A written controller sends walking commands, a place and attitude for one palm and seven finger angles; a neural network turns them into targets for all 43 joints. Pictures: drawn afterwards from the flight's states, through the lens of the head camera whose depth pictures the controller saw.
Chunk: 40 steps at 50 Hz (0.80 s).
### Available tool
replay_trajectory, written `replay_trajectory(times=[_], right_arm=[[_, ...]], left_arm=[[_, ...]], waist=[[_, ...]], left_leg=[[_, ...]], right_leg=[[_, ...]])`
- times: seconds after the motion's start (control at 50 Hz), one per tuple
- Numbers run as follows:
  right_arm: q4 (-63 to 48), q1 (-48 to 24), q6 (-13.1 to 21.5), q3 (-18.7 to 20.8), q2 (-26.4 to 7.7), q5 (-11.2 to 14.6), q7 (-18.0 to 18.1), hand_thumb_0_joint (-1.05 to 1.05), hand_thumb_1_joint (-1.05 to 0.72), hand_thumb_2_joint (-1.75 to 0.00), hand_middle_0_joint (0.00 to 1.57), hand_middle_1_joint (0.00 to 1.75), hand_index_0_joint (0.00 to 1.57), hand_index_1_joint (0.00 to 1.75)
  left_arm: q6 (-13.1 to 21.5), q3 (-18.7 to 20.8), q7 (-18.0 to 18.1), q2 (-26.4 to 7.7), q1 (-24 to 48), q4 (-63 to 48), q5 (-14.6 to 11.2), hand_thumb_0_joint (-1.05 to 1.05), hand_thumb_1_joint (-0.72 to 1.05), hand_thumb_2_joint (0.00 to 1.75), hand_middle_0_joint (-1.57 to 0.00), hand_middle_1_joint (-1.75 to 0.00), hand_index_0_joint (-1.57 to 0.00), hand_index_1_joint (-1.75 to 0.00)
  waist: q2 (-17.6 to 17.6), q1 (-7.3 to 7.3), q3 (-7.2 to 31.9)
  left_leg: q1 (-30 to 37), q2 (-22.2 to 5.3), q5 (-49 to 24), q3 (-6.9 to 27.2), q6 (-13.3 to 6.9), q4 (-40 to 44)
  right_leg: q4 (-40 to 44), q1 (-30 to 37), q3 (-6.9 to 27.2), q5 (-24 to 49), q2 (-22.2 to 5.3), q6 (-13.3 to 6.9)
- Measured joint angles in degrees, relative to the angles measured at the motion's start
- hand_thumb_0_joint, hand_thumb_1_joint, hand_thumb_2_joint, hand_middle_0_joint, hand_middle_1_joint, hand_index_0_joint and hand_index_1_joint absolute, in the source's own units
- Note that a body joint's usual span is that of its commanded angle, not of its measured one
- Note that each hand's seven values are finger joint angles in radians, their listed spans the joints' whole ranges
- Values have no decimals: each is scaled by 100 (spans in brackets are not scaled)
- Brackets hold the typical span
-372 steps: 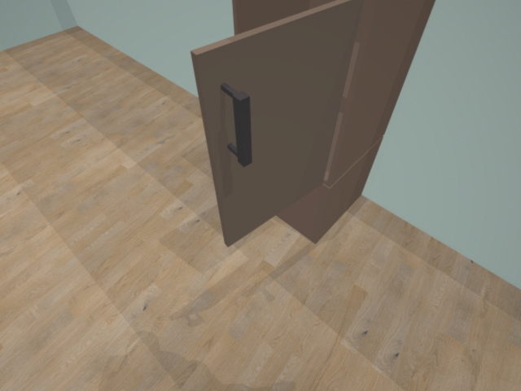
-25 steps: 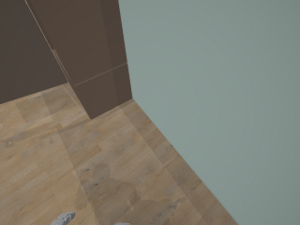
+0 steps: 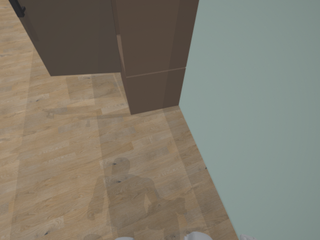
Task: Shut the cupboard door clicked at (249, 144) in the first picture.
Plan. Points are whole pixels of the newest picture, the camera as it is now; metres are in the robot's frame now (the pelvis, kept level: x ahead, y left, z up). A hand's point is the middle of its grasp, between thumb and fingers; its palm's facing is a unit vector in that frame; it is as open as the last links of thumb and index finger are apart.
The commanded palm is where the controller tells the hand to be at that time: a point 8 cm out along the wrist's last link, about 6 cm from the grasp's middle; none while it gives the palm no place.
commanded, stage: turn to face it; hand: left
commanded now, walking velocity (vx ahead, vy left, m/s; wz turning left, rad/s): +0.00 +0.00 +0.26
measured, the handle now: out of the picture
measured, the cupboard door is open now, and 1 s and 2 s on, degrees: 81 81 81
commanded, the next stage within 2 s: take the last steps up to it in 0.18 s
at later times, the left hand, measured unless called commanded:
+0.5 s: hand out of the picture +0.00 +0.17 -0.16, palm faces +0.23 -0.95 -0.20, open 7.4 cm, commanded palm none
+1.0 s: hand (79, 197) +0.23 +0.25 -0.15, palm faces +0.18 -0.96 -0.21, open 7.4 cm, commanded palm none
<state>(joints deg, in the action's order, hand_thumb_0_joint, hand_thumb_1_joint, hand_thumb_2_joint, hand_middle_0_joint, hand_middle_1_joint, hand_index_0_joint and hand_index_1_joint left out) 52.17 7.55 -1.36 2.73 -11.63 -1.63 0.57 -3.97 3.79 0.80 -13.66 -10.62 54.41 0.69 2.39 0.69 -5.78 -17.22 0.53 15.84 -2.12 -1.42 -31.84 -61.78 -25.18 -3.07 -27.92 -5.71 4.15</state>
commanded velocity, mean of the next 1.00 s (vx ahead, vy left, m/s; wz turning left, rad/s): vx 0.22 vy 0.11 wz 0.17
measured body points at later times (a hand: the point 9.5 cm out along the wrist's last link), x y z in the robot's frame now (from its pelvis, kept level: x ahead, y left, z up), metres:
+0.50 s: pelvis +0.02 -0.02 +0.01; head +0.06 +0.00 +0.46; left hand -0.01 +0.22 -0.15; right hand +0.14 -0.25 -0.13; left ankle +0.00 +0.10 -0.70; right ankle +0.00 -0.15 -0.73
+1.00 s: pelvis +0.15 +0.06 +0.00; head +0.17 +0.04 +0.45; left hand +0.22 +0.30 -0.13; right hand +0.11 -0.16 -0.16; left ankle +0.03 +0.10 -0.73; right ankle +0.26 -0.03 -0.72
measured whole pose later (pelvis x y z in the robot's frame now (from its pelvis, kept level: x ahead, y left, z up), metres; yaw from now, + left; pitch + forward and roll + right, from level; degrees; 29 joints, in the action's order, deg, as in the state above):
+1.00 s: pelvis +0.15 +0.06 +0.00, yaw +11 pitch -1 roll +2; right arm 64.5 24.9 1.8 1.1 -8.0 -1.9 0.6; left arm -0.3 2.6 -1.0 -9.3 -5.6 56.3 1.4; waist -0.7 -2.1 -3.2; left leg 1.8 4.9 20.3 -5.4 -4.2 -18.9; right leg -39.2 -26.1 -6.3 -14.9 -4.6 0.1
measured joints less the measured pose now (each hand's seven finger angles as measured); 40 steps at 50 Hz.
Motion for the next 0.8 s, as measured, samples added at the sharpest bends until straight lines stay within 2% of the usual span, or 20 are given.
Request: replay_trajectory(times=[0.04, 0.1, 0.16, 0.18, 0.24, 0.28, 0.32, 0.38, 0.46, 0.52, 0.56, 0.58, 0.6, 0.64, 0.68, 0.72, 0.8], right_arm=[[55, 37, -7, -21, 19, -9, 19, 0, -91, -90, 20, 30, 20, 30], [144, 93, -47, -29, 39, -21, 14, 0, -91, -90, 20, 30, 21, 30], [237, 162, -102, -16, 53, 9, -9, 0, -90, -90, 20, 30, 21, 30], [259, 195, -120, -5, 54, 39, -25, 0, -90, -90, 20, 30, 21, 30], [359, 200, -233, 75, -55, 76, -55, 1, -91, -90, 20, 30, 21, 30], [430, 190, -291, 114, -99, 75, -70, 1, -91, -90, 20, 30, 20, 30], [478, 164, -311, 127, -105, 78, -78, 1, -91, -90, 20, 30, 20, 30], [501, 167, -280, 126, -84, 73, -115, 1, -91, -90, 20, 30, 20, 30], [518, 180, -224, 103, -50, 55, -192, 1, -91, -90, 20, 30, 20, 30], [488, 152, -166, 72, -11, 47, -233, 1, -91, -90, 19, 30, 20, 30], [417, 164, -58, 34, -11, 41, -233, 1, -91, -90, 19, 30, 20, 30], [363, 176, 21, 35, -26, 25, -215, 1, -91, -90, 20, 30, 20, 30], [329, 177, 88, 39, -12, 7, -174, 1, -91, -90, 20, 30, 20, 30], [290, 242, 169, 13, 32, -6, -99, 1, -91, -90, 20, 30, 20, 30], [303, 404, 224, -16, 78, -9, -41, 0, -91, -90, 20, 30, 20, 30], [396, 584, 282, -59, 134, -3, -2, 0, -91, -90, 20, 30, 20, 30], [671, 974, 366, -139, 268, 18, 17, 0, -91, -90, 20, 30, 20, 30]], left_arm=[[23, -3, -13, 11, 46, -23, -6, 1, 91, 90, -20, -30, -20, -30], [72, -29, -21, 44, 88, -59, -11, 1, 91, 90, -20, -30, -19, -30], [182, -59, -23, 72, 63, -89, -15, 1, 91, 90, -20, -30, -19, -30], [248, -68, -14, 73, 20, -96, 3, 1, 91, 90, -20, -30, -19, -30], [336, -147, 9, 243, -24, -19, 51, 1, 91, 90, -20, -30, -20, -30], [353, -177, 29, 338, -99, -3, 51, 1, 91, 90, -20, -30, -20, -30], [374, -192, 43, 398, -179, 26, 53, 1, 90, 90, -20, -30, -20, -30], [433, -192, 26, 451, -297, 103, 68, 1, 90, 90, -20, -30, -20, -30], [508, -124, -33, 387, -488, 248, 95, 1, 91, 90, -21, -30, -20, -30], [515, -50, -73, 272, -668, 391, 106, 1, 91, 90, -21, -30, -20, -30], [473, -1, -100, 191, -817, 503, 85, 1, 91, 90, -21, -30, -20, -30], [425, 20, -122, 165, -870, 559, 63, 1, 91, 90, -21, -30, -20, -30], [348, 34, -131, 130, -873, 623, 51, 1, 91, 90, -21, -30, -20, -30], [215, 53, -133, 90, -837, 721, 60, 1, 91, 90, -20, -30, -20, -30], [173, 61, -153, 84, -737, 753, 88, 1, 91, 90, -20, -30, -20, -30], [202, 54, -180, 93, -589, 704, 102, 1, 91, 90, -20, -30, -19, -30], [301, 7, -188, 156, -232, 513, 87, 1, 91, 90, -20, -30, -19, -30]], waist=[[-100, 4, 27], [-242, -17, 77], [-310, -28, 148], [-293, -18, 200], [-470, -67, 188], [-469, -66, 184], [-398, -61, 166], [-255, -35, 158], [-79, 93, 177], [65, 194, 195], [117, 208, 243], [100, 181, 267], [122, 173, 252], [124, 178, 257], [65, 137, 314], [6, 107, 339], [-109, 40, 333]], left_leg=[[77, -13, -106, 90, 14, 182], [130, -43, -160, 212, 82, 280], [80, -34, -62, 300, 194, 105], [4, -3, 26, 305, 234, -61], [-392, 45, 1078, 392, 274, -1390], [-632, 68, 1189, 320, 312, -2282], [-720, 46, 1156, 219, 361, -2634], [-634, -16, 1046, 51, 419, -2314], [-396, -84, 995, -156, 409, -1463], [-160, -92, 847, -288, 355, -748], [156, -83, 513, -375, 280, 20], [172, -64, 43, -373, 142, 160], [130, -18, -86, -398, -2, 17], [220, 41, 92, -476, -195, -48], [405, 105, 144, -472, -265, 206], [646, 185, 9, -442, -267, 595], [1110, 316, -176, -323, -353, 1239]], right_leg=[[295, 13, 51, 74, 64, -10], [1172, 268, 56, 120, 157, -38], [2471, 796, 2, 810, 242, -79], [2828, 954, 15, 978, 232, -179], [2764, 1065, -162, 836, 243, -426], [2927, 1208, -238, 868, 205, -458], [3135, 1337, -280, 967, 165, -447], [3406, 1495, -369, 1078, 94, -422], [3558, 1638, -519, 1080, -23, -333], [3491, 1696, -615, 972, -145, -214], [3228, 1648, -658, 781, -234, -101], [2860, 1516, -649, 586, -272, -120], [2246, 1291, -508, 256, -293, -157], [911, 725, -210, -55, -214, -273], [54, 222, -119, 218, -151, -339], [-301, -159, -89, 639, -136, -340], [-2, -566, -100, 1081, -120, -286]])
